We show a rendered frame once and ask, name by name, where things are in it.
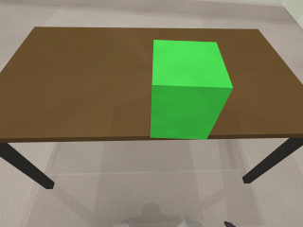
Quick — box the table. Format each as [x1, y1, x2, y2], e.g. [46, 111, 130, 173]
[0, 26, 303, 189]

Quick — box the carton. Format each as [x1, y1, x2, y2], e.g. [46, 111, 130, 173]
[150, 40, 233, 140]

